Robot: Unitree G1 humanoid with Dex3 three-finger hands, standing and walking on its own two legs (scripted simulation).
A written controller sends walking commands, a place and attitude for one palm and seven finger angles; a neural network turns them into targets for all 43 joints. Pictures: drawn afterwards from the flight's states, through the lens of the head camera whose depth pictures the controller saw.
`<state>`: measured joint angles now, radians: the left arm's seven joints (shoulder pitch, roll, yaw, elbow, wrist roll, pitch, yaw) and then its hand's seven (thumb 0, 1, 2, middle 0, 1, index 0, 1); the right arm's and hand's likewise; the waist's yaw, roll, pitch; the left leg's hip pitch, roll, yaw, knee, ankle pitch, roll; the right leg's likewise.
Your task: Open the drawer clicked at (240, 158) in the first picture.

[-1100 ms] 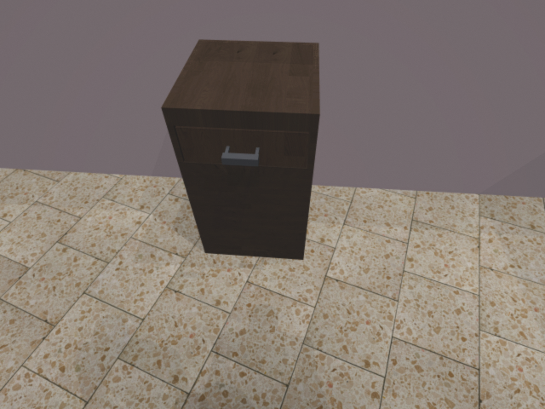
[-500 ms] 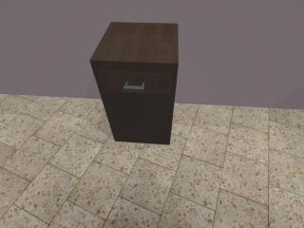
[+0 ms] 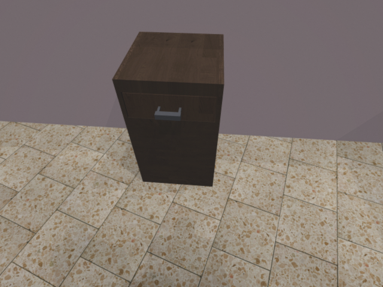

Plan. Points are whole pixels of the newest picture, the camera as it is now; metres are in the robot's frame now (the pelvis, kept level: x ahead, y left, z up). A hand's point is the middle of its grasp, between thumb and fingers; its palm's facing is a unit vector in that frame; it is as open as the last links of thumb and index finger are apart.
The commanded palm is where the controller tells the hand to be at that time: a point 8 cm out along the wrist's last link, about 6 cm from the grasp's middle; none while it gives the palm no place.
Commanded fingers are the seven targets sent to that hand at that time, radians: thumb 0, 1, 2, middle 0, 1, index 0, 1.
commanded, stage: take the last steps up to it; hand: left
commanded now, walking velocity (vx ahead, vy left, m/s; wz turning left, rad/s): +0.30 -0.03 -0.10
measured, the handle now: (168, 112) +0.79 +0.15 -0.16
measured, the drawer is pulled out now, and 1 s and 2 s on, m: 0.00 0.00 0.00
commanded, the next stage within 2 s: come to a stop and stand still in 0.62 s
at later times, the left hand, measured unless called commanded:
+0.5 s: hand out of the picture +0.10 +0.13 -0.17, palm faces +0.08 -0.98 -0.20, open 7.4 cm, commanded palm none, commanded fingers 0.00 0.90 0.90 -0.20 -0.30 -0.20 -0.30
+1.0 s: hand (163, 230) +0.30 +0.10 -0.17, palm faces +0.04 -0.97 -0.25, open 7.3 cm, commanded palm none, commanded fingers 0.00 0.90 0.90 -0.20 -0.30 -0.20 -0.30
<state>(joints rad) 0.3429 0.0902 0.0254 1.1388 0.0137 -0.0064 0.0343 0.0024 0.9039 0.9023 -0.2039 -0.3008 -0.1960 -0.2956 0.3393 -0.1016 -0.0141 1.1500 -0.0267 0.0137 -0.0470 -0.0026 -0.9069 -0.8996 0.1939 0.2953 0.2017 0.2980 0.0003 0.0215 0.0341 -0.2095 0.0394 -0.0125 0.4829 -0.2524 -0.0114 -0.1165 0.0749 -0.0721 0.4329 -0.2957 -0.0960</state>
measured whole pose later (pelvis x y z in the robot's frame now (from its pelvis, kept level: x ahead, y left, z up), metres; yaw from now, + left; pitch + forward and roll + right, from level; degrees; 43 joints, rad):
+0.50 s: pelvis +0.12 -0.04 +0.00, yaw +0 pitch +0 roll +2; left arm 0.34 0.12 0.06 1.09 0.03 -0.06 0.02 0.00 0.91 0.90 -0.20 -0.30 -0.19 -0.30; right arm 0.27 -0.14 -0.07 1.08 -0.03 0.01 -0.01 0.00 -0.91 -0.90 0.19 0.30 0.20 0.30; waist 0.00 -0.01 0.05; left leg -0.46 0.07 0.08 0.89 -0.35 0.01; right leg -0.10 0.04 -0.07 0.45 -0.35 -0.10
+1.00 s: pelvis +0.26 -0.08 -0.01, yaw -1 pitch -1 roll +2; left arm 0.22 0.15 0.05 1.04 0.03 -0.01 0.04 0.01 0.92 0.90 -0.21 -0.30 -0.20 -0.30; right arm 0.23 -0.20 -0.06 1.07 -0.01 0.05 -0.04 -0.01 -0.93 -0.90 0.20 0.30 0.20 0.30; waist 0.01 0.01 0.08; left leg -0.30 0.00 0.03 0.73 -0.42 -0.01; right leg -0.22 -0.01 -0.06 0.62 -0.38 -0.06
